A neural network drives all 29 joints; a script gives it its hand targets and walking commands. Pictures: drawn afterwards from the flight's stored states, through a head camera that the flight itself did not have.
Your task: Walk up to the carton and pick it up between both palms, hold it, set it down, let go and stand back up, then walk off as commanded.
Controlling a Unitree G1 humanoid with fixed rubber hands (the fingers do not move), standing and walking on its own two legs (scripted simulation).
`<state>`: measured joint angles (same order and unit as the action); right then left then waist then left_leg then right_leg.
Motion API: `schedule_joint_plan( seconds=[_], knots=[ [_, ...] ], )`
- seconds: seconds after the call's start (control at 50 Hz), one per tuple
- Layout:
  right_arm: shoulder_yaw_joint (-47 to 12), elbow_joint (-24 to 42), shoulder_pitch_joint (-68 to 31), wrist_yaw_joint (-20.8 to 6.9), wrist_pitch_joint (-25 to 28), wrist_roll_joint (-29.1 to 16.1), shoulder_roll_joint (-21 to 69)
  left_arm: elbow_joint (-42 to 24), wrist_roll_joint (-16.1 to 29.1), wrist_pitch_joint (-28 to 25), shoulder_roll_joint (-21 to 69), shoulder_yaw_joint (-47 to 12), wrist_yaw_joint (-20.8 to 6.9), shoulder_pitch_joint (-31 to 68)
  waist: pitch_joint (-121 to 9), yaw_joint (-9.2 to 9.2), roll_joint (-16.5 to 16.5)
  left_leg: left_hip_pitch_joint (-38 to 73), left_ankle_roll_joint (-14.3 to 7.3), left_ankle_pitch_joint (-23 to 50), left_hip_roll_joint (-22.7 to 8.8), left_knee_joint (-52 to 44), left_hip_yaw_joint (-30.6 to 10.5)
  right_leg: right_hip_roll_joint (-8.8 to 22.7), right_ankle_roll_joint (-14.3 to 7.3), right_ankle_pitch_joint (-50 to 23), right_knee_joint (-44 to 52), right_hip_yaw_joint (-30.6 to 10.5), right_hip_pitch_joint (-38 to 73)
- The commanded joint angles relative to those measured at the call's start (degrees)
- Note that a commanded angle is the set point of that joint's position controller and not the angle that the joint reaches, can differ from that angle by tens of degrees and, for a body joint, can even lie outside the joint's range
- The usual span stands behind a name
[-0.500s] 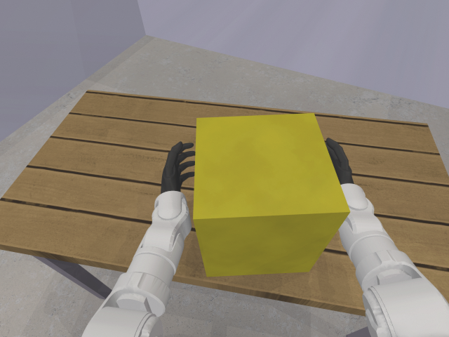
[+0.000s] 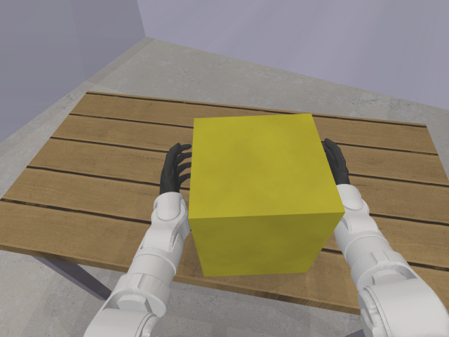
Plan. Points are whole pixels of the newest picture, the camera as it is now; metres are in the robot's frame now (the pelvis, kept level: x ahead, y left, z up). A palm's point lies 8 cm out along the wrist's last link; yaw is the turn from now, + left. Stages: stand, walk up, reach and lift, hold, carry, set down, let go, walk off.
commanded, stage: reach and lift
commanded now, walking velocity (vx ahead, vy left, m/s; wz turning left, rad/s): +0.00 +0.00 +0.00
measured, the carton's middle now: (254, 200) +0.39 +0.01 +0.02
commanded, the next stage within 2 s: none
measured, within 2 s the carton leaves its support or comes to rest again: leaves its support in 0.58 s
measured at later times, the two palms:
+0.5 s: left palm (171, 188) +0.36 +0.16 +0.06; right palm (334, 181) +0.43 -0.13 +0.05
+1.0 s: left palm (147, 183) +0.34 +0.19 +0.10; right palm (328, 171) +0.41 -0.10 +0.10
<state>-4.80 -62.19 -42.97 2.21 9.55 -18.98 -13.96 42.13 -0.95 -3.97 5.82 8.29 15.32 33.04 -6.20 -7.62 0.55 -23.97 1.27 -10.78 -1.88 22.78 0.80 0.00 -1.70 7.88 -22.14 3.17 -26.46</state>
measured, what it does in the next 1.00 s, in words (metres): stands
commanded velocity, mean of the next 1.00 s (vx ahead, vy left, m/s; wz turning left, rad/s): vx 0.00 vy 0.00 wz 0.00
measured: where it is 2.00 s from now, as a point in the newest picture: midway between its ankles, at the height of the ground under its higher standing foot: outside the picture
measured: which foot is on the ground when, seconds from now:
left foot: down 0.00-1.00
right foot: down 0.00-1.00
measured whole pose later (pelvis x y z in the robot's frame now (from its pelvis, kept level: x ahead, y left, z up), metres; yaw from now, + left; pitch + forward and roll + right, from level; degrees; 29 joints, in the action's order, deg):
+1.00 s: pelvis +0.00 +0.01 +0.01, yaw +1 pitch +4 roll -1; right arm -1.6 -56.2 -40.5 5.5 -0.8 -14.1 -10.0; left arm 34.3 -1.7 7.5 4.7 8.9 13.4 29.3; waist -6.9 -6.3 1.0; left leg -14.6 1.4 -11.2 -2.0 21.9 -1.2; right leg -0.4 -0.9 5.9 -15.7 4.8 -13.8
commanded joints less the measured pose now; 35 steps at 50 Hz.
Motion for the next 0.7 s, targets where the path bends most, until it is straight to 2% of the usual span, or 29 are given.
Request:
schedule_joint_plan(
  seconds=[0.0,0.04,0.06,0.1,0.14,0.16,0.18,0.2,0.22,0.24,0.26,0.32,0.38,0.4,0.42,0.44,0.46,0.5,0.52,0.54,0.56,0.6,0.62,0.64,0.66,0.68],
  knots=[
    [1.8,8.7,-26.8,-0.4,1.8,9.4,7.5,-5.3,-6.3,-3.6,5.9,1.7,-2.2,20.7,-29.5,-2.37,-3.9,9.8,2.8,25.1,0.1,5.4,2.4,-5.1,-1.5,-6.0,1.3,-2.1,11.8],
    [0.5,9.8,-25.8,-0.3,1.8,9.2,8.5,-5.4,-6.1,-3.6,6.1,1.8,-2.4,18.7,-29.1,-3.40,-5.1,9.2,2.5,25.8,0.4,5.6,2.7,-4.9,-1.4,-7.9,0.9,-2.1,13.8],
    [1.5,10.0,-26.0,-0.3,2.1,9.4,7.8,-6.3,-5.6,-3.8,6.6,1.0,-2.2,19.7,-30.8,-2.28,-4.2,9.7,2.8,25.7,0.2,5.4,2.2,-5.1,-1.7,-7.0,0.9,-1.9,12.9],
    [1.2,10.8,-26.3,-0.6,1.8,9.8,9.1,-6.9,-6.2,-4.0,7.1,0.2,-2.2,20.3,-31.3,-2.62,-3.6,9.7,2.9,24.3,0.0,5.4,2.0,-4.9,-1.6,-5.4,0.7,-1.7,11.5],
    [1.1,7.9,-24.4,-0.6,1.3,9.8,8.4,-6.4,-6.6,-3.7,7.1,1.6,-2.0,18.7,-28.7,-3.01,-4.5,10.6,2.6,24.3,0.0,5.3,2.5,-5.0,-1.8,-5.0,1.3,-1.6,11.1],
    [1.7,8.4,-26.1,-0.7,1.3,9.9,8.9,-5.8,-6.3,-3.5,7.3,0.5,-2.0,20.2,-28.9,-2.10,-3.8,11.1,2.7,24.6,0.1,5.3,2.0,-4.9,-1.8,-4.4,1.5,-1.5,10.5],
    [1.3,8.5,-25.8,-0.7,1.3,9.7,9.1,-6.0,-6.6,-3.5,8.1,0.4,-2.0,18.6,-28.4,-2.78,-3.1,11.0,3.0,24.7,0.0,5.3,2.1,-5.0,-2.0,-4.3,1.5,-1.5,10.9],
    [2.4,7.8,-25.9,-0.6,0.9,10.8,9.1,-5.5,-7.3,-3.4,7.6,1.3,-2.1,19.5,-28.2,-2.52,-3.8,10.6,2.8,23.8,-0.1,5.4,2.0,-4.9,-2.0,-3.9,1.4,-1.7,10.9],
    [1.6,9.1,-26.9,-0.8,1.3,10.3,10.5,-6.1,-6.4,-3.7,8.6,-0.4,-2.2,20.4,-29.5,-2.49,-3.5,10.5,2.6,23.9,0.0,5.5,2.0,-4.8,-1.8,-4.5,1.0,-1.4,10.6],
    [0.7,9.2,-25.3,-0.9,1.5,10.4,11.3,-6.5,-6.7,-4.0,9.5,-0.1,-2.3,19.0,-30.0,-3.05,-3.7,10.8,2.5,25.4,0.1,5.7,1.9,-5.0,-1.8,-5.2,0.9,-1.3,11.4],
    [1.1,10.2,-25.4,-0.8,1.7,10.4,10.8,-8.0,-6.1,-3.9,10.5,-1.6,-2.1,19.2,-32.3,-2.11,-3.0,12.5,3.3,26.9,-0.1,6.0,1.4,-5.2,-2.2,-6.2,1.3,-1.3,11.3],
    [0.8,10.8,-25.8,-0.9,1.2,11.0,13.5,-7.4,-7.4,-3.6,11.2,-1.4,-2.6,19.9,-29.1,-1.85,-3.9,12.4,2.8,25.5,-0.1,5.2,1.5,-5.2,-1.8,-5.0,1.9,-1.2,11.2],
    [-1.0,14.4,-27.4,-1.2,2.1,11.4,18.8,-9.9,-7.6,-3.8,16.8,-4.9,-3.5,22.9,-32.8,-1.04,-2.8,13.8,2.9,27.6,0.3,5.0,1.0,-5.5,-1.7,-8.2,2.0,-1.2,12.3],
    [-2.8,15.3,-28.7,-1.9,2.3,11.9,23.3,-10.0,-8.1,-4.2,20.6,-6.7,-4.6,24.7,-33.6,-0.94,-2.9,13.3,2.8,27.6,0.4,4.8,1.0,-5.1,-1.5,-9.8,2.0,-1.4,14.2],
    [-3.8,18.5,-29.6,-2.2,2.9,12.6,27.9,-10.3,-7.7,-4.4,24.5,-8.7,-5.5,25.3,-35.6,0.12,-3.6,14.6,2.9,30.2,0.5,4.4,0.5,-5.5,-1.2,-13.0,2.0,-1.1,15.6],
    [-6.7,20.9,-31.0,-3.6,3.3,13.4,36.0,-11.5,-7.3,-4.5,32.0,-12.5,-7.3,27.3,-37.7,0.09,-3.4,15.3,3.1,31.9,0.8,4.0,0.4,-5.1,-0.9,-15.8,1.7,-1.0,18.2],
    [-8.5,22.3,-31.6,-4.4,3.2,14.2,41.2,-11.5,-6.9,-4.3,36.9,-16.7,-8.7,28.8,-38.9,1.15,-4.0,16.2,3.1,33.0,0.9,3.8,-0.6,-5.1,-0.7,-16.7,2.2,-0.8,18.1],
    [-11.6,27.2,-29.5,-4.5,2.9,13.7,44.2,-15.5,-5.8,-4.2,38.0,-20.3,-9.1,26.5,-41.7,1.60,-3.3,18.2,3.7,38.0,1.1,4.3,-1.4,-5.4,-0.3,-22.7,1.6,-1.1,20.1],
    [-12.2,27.6,-29.2,-4.5,2.7,13.6,44.6,-16.3,-5.1,-4.3,38.2,-21.7,-9.2,26.8,-41.8,1.89,-3.1,17.6,3.7,38.2,1.2,4.1,-1.5,-5.1,-0.1,-23.2,1.4,-1.3,21.1],
    [-11.3,27.5,-29.8,-4.3,2.2,14.3,44.2,-15.6,-5.0,-3.8,37.8,-22.3,-9.4,27.8,-40.0,3.19,-2.9,17.1,3.8,37.0,1.3,3.9,-2.0,-5.1,0.0,-22.3,2.1,-1.2,20.6],
    [-12.1,28.5,-29.3,-4.2,1.6,13.9,44.1,-16.1,-4.7,-3.1,38.8,-23.4,-9.5,26.3,-38.3,3.79,-2.7,17.9,4.2,37.9,1.4,3.8,-2.5,-5.4,-0.1,-22.4,2.4,-1.2,20.7],
    [-11.1,26.9,-28.2,-4.2,-0.2,14.9,42.0,-18.6,-4.4,-1.6,37.5,-24.1,-9.9,29.9,-36.1,4.90,-1.9,20.3,4.6,36.3,1.1,2.8,-2.7,-5.6,0.0,-18.2,4.1,-0.5,20.3],
    [-11.0,25.2,-26.8,-3.7,-1.9,14.6,42.1,-15.2,-5.3,0.1,37.3,-23.6,-10.4,27.3,-30.1,5.27,-2.3,19.2,4.3,33.1,1.1,1.7,-2.9,-5.1,-0.1,-15.9,5.2,-1.1,20.9],
    [-10.4,24.9,-27.8,-3.9,-2.5,14.8,41.7,-16.5,-4.8,0.8,37.0,-24.4,-10.4,30.4,-29.4,5.72,-1.0,20.0,4.5,30.9,1.1,1.1,-2.9,-5.1,-0.2,-12.6,5.7,-1.0,19.7],
    [-10.7,23.5,-26.2,-3.7,-4.0,14.5,40.9,-14.5,-6.1,2.6,36.3,-23.6,-10.8,27.6,-24.5,5.77,-1.4,19.4,4.3,27.9,1.3,0.3,-2.9,-4.9,-0.1,-10.0,6.9,-0.8,20.1],
    [-10.9,22.4,-25.4,-3.7,-4.8,14.4,41.5,-16.0,-6.1,3.4,36.6,-23.8,-11.2,28.4,-23.0,6.08,-0.6,19.7,4.4,25.9,1.2,-0.2,-2.9,-4.6,-0.3,-8.7,6.9,-1.2,20.6]
  ],
)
